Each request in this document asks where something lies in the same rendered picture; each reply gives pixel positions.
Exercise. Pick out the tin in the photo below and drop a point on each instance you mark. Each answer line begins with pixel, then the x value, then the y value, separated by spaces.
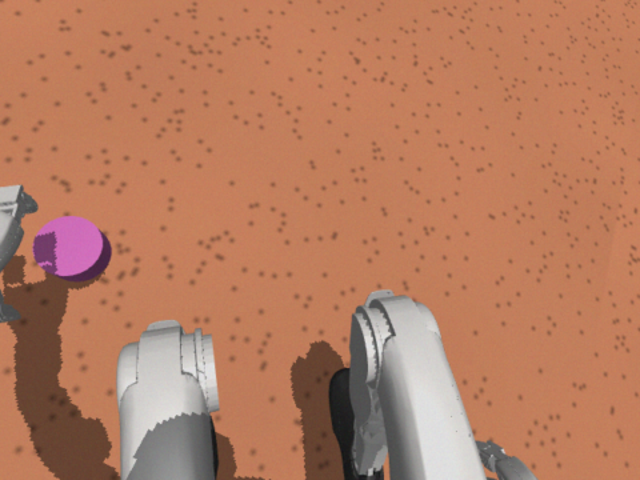
pixel 72 248

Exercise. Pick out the right robot hand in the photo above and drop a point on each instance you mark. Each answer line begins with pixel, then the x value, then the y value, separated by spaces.
pixel 494 459

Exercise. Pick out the right robot foot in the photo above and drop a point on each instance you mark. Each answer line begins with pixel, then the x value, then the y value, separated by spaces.
pixel 342 417

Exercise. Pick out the left robot hand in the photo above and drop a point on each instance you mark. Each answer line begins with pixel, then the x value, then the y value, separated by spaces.
pixel 14 204

